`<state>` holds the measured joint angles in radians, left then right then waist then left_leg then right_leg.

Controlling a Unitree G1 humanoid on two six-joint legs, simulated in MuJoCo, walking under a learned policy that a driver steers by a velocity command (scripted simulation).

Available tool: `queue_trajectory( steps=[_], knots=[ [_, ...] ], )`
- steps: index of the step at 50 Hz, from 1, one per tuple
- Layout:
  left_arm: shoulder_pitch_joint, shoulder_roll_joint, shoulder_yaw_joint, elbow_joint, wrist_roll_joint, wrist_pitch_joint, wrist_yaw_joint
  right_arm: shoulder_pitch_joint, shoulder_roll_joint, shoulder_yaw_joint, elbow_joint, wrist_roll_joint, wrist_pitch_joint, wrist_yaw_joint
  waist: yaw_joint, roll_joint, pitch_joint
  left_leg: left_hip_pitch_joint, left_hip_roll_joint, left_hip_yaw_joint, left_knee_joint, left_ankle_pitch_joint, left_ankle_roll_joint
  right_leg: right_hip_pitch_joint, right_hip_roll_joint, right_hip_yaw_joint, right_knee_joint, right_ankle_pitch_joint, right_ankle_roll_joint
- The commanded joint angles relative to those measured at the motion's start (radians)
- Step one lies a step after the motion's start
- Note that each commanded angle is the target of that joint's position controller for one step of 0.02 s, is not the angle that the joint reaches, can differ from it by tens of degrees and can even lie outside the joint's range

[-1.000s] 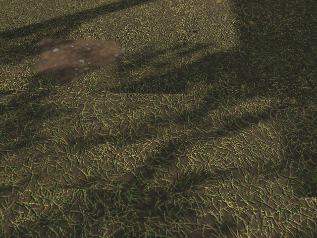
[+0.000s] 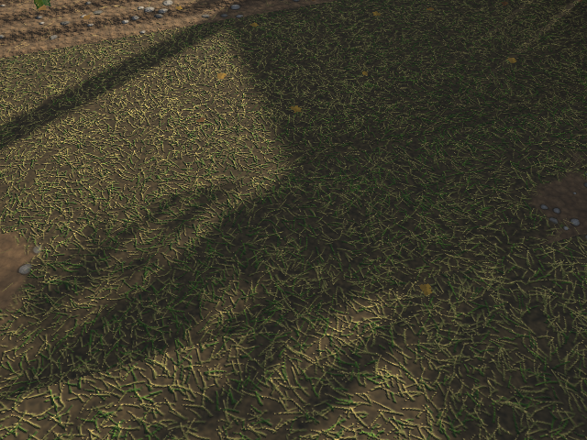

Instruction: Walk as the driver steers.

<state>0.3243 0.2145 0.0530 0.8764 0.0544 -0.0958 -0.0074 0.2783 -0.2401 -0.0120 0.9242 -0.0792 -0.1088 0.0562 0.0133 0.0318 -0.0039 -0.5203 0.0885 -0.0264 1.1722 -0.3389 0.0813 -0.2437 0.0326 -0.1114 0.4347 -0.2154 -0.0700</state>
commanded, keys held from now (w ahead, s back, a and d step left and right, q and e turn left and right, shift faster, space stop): w+q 0.06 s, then q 0.92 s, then no key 0.02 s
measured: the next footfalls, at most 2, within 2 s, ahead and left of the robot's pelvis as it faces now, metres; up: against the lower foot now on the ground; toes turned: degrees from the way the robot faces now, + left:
left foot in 0.38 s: +0.37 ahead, +0.19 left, -0.14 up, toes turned +20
right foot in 0.76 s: +0.48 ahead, -0.02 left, -0.15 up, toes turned +31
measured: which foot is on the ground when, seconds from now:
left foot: up 0.00-0.36, down 0.38-0.76, up 0.78-1.00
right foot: down 0.00-0.40, up 0.42-0.74, down 0.76-1.00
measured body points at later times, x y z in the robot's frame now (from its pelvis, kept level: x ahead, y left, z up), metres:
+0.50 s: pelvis +0.28 +0.08 -0.15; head +0.30 +0.08 +0.30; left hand +0.20 +0.29 -0.29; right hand +0.47 -0.14 -0.27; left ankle +0.33 +0.18 -0.88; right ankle +0.13 -0.10 -0.65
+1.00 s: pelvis +0.37 +0.01 -0.13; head +0.40 +0.02 +0.32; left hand +0.31 +0.33 -0.21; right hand +0.63 -0.12 -0.25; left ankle +0.28 +0.13 -0.79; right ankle +0.44 -0.04 -0.88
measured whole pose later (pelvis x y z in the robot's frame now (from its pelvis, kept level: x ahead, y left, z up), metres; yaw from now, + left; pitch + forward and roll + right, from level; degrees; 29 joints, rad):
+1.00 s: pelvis +0.37 +0.01 -0.13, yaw +35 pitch +3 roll +1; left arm 0.20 0.27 0.07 0.69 0.02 -0.09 0.04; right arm 0.23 -0.29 -0.07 0.72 -0.05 -0.05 0.05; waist 0.05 0.01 -0.01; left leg -0.57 0.01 -0.01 1.08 -0.25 -0.09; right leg -0.23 -0.03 -0.16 0.28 -0.11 -0.07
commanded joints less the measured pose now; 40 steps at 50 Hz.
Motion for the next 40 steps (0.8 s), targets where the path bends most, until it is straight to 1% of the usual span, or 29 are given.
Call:
queue_trajectory(
  steps=[1,2,3,4,5,7,9,12,14,17,18,19,20,21,22,23,24,25,26,27,28,29,30,32,36,37,38,39,40],
  knots=[
    [0.024,0.029,0.001,-0.040,0.022,-0.015,0.006,0.020,0.022,0.004,-0.053,0.004,0.011,0.017,-0.016,-0.065,0.022,-0.100,0.052,-0.044,-0.066,0.140,-0.008,-0.015,-0.289,0.164,-0.273,0.165,-0.191],
    [0.036,0.025,0.001,-0.024,0.046,-0.016,0.014,0.044,0.053,0.018,-0.050,-0.017,0.014,0.031,-0.020,-0.055,0.026,-0.116,0.059,-0.060,-0.072,0.272,-0.002,-0.022,-0.283,0.138,-0.246,0.180,-0.179],
    [0.031,0.009,-0.010,-0.039,0.054,-0.028,0.024,0.024,0.054,0.018,-0.060,-0.022,0.014,0.036,-0.012,-0.039,0.020,-0.157,0.060,-0.059,-0.146,0.401,-0.002,-0.005,-0.257,0.093,-0.228,0.172,-0.167],
    [0.025,-0.018,-0.025,-0.029,0.058,-0.037,0.032,-0.024,0.037,0.017,-0.082,-0.020,0.009,0.036,-0.008,-0.025,0.033,-0.210,0.080,-0.098,-0.251,0.504,-0.009,0.033,-0.269,0.094,-0.202,0.198,-0.149],
    [0.050,-0.001,-0.026,-0.018,0.043,-0.042,0.033,-0.058,0.018,0.009,-0.096,-0.012,0.007,0.035,0.007,-0.015,0.017,-0.176,0.067,-0.063,-0.351,0.623,-0.017,0.019,-0.238,0.036,-0.170,0.223,-0.148],
    [0.081,0.008,-0.035,0.000,0.050,-0.032,0.021,-0.086,0.008,0.005,-0.106,-0.002,0.019,0.032,0.016,-0.055,0.023,-0.016,0.033,-0.010,-0.467,0.840,-0.031,-0.091,-0.186,-0.038,-0.076,0.199,-0.131],
    [0.089,0.014,-0.049,0.009,0.056,-0.039,0.009,-0.094,-0.033,-0.006,-0.128,-0.002,0.037,0.030,-0.006,-0.061,0.065,0.019,0.036,-0.021,-0.475,0.838,-0.032,-0.124,-0.234,-0.008,-0.020,0.188,-0.117],
    [0.215,0.041,-0.048,0.060,0.017,-0.049,0.034,-0.223,-0.049,-0.010,-0.160,-0.016,0.051,0.020,0.070,-0.025,0.138,-0.188,0.067,-0.006,-0.685,0.742,-0.043,0.135,-0.294,0.044,0.106,0.109,-0.075],
    [0.322,0.031,-0.052,0.103,0.018,-0.026,0.056,-0.297,-0.029,-0.006,-0.162,-0.021,0.057,0.019,0.127,-0.020,0.161,-0.228,0.076,0.028,-0.778,0.760,-0.040,0.225,-0.311,0.064,0.173,0.022,-0.050],
    [0.353,0.027,-0.052,0.127,-0.011,0.004,0.061,-0.296,-0.046,-0.019,-0.117,-0.024,0.041,0.012,0.138,-0.002,0.150,-0.065,0.048,0.083,-0.855,0.677,-0.039,0.185,-0.281,0.044,0.269,-0.015,-0.014],
    [0.327,0.052,-0.046,0.119,-0.005,0.011,0.054,-0.213,-0.077,-0.036,-0.082,-0.013,0.033,0.000,0.101,0.018,0.121,0.073,0.016,0.117,-0.875,0.681,-0.028,0.155,-0.257,0.019,0.348,0.031,0.008],
    [0.271,0.100,-0.034,0.100,0.011,0.016,0.031,-0.042,-0.139,-0.071,-0.034,0.015,0.019,-0.018,0.005,0.060,0.040,0.359,-0.039,0.175,-0.885,0.783,0.008,0.053,-0.207,-0.041,0.499,0.090,0.044],
    [0.247,0.098,-0.044,0.079,0.031,0.019,-0.006,0.113,-0.249,-0.113,-0.017,0.015,0.012,-0.036,-0.085,0.146,-0.088,0.751,0.018,0.117,-0.798,1.161,0.100,-0.176,-0.152,-0.082,0.739,-0.039,0.122],
    [0.376,-0.054,-0.089,0.028,0.027,0.017,-0.035,0.310,-0.335,-0.134,0.003,0.027,0.028,-0.039,-0.069,0.362,-0.570,1.370,0.295,-0.186,-0.453,1.633,0.423,-0.413,-0.047,-0.053,1.254,-0.692,0.236],
    [0.138,0.061,-0.065,-0.043,-0.023,0.015,-0.048,0.403,-0.256,-0.118,0.015,0.009,0.025,-0.030,-0.216,0.128,-0.634,1.414,0.363,-0.358,-0.459,1.726,0.459,-0.591,-0.038,0.062,1.469,-0.784,0.257],
    [-0.081,0.081,-0.050,-0.137,-0.050,-0.007,-0.045,0.365,-0.259,-0.131,0.003,0.027,0.017,-0.044,-0.227,0.080,-0.452,1.252,0.337,-0.360,-0.524,1.448,0.397,-0.780,-0.064,0.125,1.488,-0.762,0.247],
    [-0.129,0.113,-0.041,-0.185,-0.052,-0.028,-0.025,0.215,-0.219,-0.120,-0.056,0.040,0.021,-0.050,-0.159,-0.008,-0.332,0.949,0.350,-0.351,-0.601,1.195,0.370,-0.763,-0.134,0.167,1.407,-0.733,0.210],
    [-0.130,0.130,-0.033,-0.189,-0.014,-0.033,-0.002,0.086,-0.185,-0.102,-0.086,0.043,0.019,-0.041,-0.072,-0.051,-0.173,0.620,0.317,-0.283,-0.679,1.075,0.343,-0.675,-0.180,0.169,1.216,-0.661,0.184],
    [-0.067,0.126,-0.033,-0.164,0.006,-0.025,0.019,0.055,-0.197,-0.105,-0.099,0.029,0.019,-0.026,0.004,-0.025,-0.076,0.306,0.305,-0.243,-0.759,1.075,0.352,-0.495,-0.193,0.149,1.148,-0.659,0.181],
    [0.025,0.085,-0.039,-0.138,0.016,-0.016,0.038,-0.039,-0.159,-0.084,-0.145,0.043,0.003,-0.026,0.061,-0.016,-0.044,0.094,0.241,-0.214,-0.867,0.923,0.330,-0.354,-0.201,0.197,0.922,-0.423,0.160],
    [0.091,0.077,-0.033,-0.096,0.010,-0.005,0.029,-0.080,-0.163,-0.082,-0.189,0.047,-0.012,-0.016,0.076,-0.011,-0.040,-0.046,0.171,-0.170,-0.897,0.825,0.330,-0.223,-0.149,0.157,0.746,-0.184,0.141],
    [0.129,0.064,-0.033,-0.076,0.000,0.009,0.008,-0.130,-0.219,-0.096,-0.219,0.039,-0.018,-0.008,0.106,-0.019,-0.060,-0.103,0.095,-0.115,-0.905,0.733,0.301,-0.112,-0.098,0.083,0.587,-0.085,0.137],
    [0.108,0.064,-0.036,-0.064,-0.013,0.025,-0.009,-0.150,-0.261,-0.114,-0.246,0.028,-0.015,-0.003,0.090,-0.002,-0.080,-0.095,0.071,-0.110,-0.913,0.708,0.287,-0.067,-0.060,0.050,0.508,-0.025,0.134],
    [0.076,0.076,-0.036,-0.068,-0.021,0.047,-0.017,-0.126,-0.229,-0.111,-0.270,0.033,-0.010,0.010,0.075,0.039,-0.097,-0.010,0.110,-0.197,-0.911,0.633,0.268,-0.052,-0.075,0.114,0.398,0.029,0.126],
    [-0.023,0.164,-0.008,-0.101,-0.027,0.045,0.019,-0.101,-0.161,-0.100,-0.289,0.046,0.013,0.020,0.044,0.006,-0.102,0.092,0.137,-0.338,-0.828,0.311,0.220,0.008,-0.079,0.135,0.142,0.063,0.086],
    [-0.037,0.180,0.001,-0.121,-0.036,0.035,0.025,-0.076,-0.130,-0.089,-0.282,0.042,0.014,0.019,0.040,0.004,-0.108,0.084,0.104,-0.347,-0.799,0.225,0.185,0.056,-0.085,0.133,0.079,0.109,0.037],
    [-0.008,0.215,0.014,-0.138,-0.041,0.021,0.034,-0.025,-0.080,-0.072,-0.280,0.034,0.016,0.016,0.046,-0.057,-0.144,0.052,0.034,-0.315,-0.709,0.104,0.116,0.155,-0.174,0.210,-0.005,0.251,-0.079],
    [-0.019,0.308,0.037,-0.179,-0.051,0.003,0.047,0.061,0.005,-0.047,-0.307,0.024,0.018,-0.001,-0.012,-0.293,-0.231,-0.125,-0.163,-0.101,-0.497,-0.198,-0.017,0.351,-0.436,0.507,-0.119,0.530,-0.379],
    [-0.049,0.294,0.044,-0.194,0.007,-0.020,0.045,-0.009,-0.073,-0.060,-0.322,0.012,0.012,-0.012,0.026,-0.245,-0.126,-0.278,-0.171,-0.073,-0.334,-0.302,-0.101,0.287,-0.549,0.663,-0.215,0.422,-0.429]
  ],
)
Over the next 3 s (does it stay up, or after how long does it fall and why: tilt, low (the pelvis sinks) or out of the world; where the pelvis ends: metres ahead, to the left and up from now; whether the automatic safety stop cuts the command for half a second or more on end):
stays up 0.63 0.28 -0.16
